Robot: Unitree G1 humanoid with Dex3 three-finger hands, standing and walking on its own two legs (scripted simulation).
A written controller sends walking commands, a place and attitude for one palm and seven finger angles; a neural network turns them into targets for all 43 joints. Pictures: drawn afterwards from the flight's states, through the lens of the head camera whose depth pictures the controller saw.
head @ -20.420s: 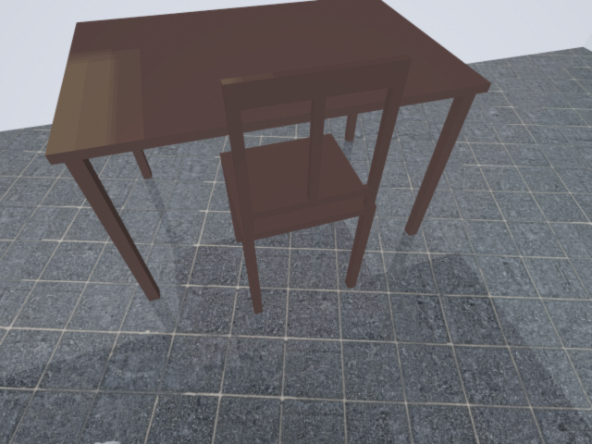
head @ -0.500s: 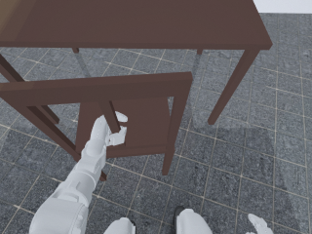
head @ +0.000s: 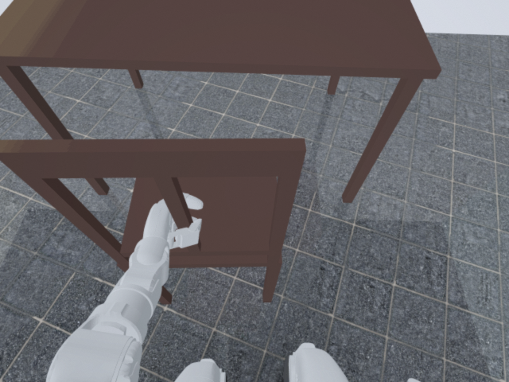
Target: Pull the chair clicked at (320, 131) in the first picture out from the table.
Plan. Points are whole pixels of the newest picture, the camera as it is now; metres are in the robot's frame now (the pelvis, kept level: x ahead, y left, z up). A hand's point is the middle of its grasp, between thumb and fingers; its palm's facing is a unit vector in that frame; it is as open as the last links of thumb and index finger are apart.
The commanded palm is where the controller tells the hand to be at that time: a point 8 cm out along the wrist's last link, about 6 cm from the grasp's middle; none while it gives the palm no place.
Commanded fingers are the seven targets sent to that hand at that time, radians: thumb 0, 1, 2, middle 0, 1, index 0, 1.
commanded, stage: step backward, pulling the chair out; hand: left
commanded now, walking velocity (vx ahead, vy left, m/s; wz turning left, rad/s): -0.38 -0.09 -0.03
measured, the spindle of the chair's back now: (182, 218) +0.39 +0.14 -0.06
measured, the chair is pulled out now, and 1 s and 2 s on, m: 0.29 0.51 0.63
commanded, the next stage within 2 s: stop walking, hand still on the chair in 0.98 s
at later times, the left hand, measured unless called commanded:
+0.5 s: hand (187, 280) +0.27 +0.12 -0.06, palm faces -0.02 -0.98 -0.19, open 5.8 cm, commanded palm +0.28 +0.17 -0.06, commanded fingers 0.00 0.90 0.90 -0.50 -1.45 -0.50 -1.45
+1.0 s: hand (170, 367) +0.15 +0.13 -0.06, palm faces -0.01 -0.98 -0.19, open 5.9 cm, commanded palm +0.15 +0.18 -0.06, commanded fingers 0.00 0.90 0.90 -0.50 -1.45 -0.50 -1.45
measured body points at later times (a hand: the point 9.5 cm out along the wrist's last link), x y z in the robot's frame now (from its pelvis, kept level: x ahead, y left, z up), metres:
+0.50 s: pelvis -0.10 -0.01 +0.00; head +0.00 -0.01 +0.44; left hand +0.27 +0.17 -0.05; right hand -0.01 -0.27 -0.13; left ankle -0.07 +0.13 -0.73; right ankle -0.08 -0.13 -0.73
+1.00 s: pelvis -0.22 -0.01 +0.00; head -0.14 -0.01 +0.44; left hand +0.14 +0.18 -0.05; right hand -0.16 -0.27 -0.14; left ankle -0.15 +0.13 -0.73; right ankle -0.19 -0.13 -0.73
